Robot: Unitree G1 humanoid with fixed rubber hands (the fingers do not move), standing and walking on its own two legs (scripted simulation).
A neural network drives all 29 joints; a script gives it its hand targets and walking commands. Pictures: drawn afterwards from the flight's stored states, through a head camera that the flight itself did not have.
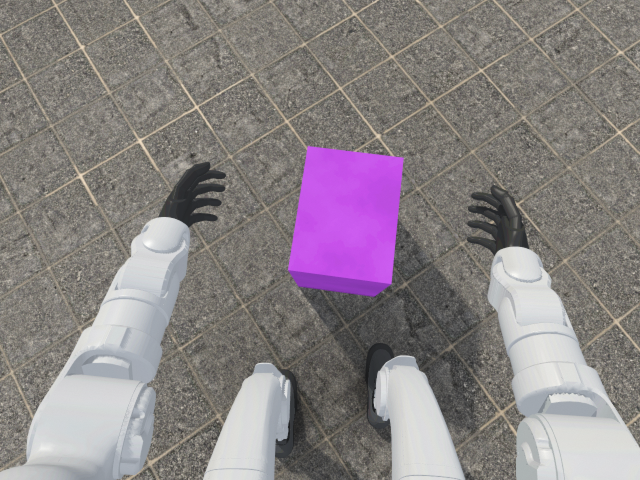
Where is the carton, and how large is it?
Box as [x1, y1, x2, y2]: [288, 146, 403, 296]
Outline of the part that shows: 308,146 288,270 298,286 374,296 391,283 403,158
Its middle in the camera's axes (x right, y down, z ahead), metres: +0.05 -0.02 +0.95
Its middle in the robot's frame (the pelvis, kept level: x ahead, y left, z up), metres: +0.53 -0.03 -0.54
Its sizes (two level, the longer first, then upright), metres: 0.275 0.209 0.295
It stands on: the floor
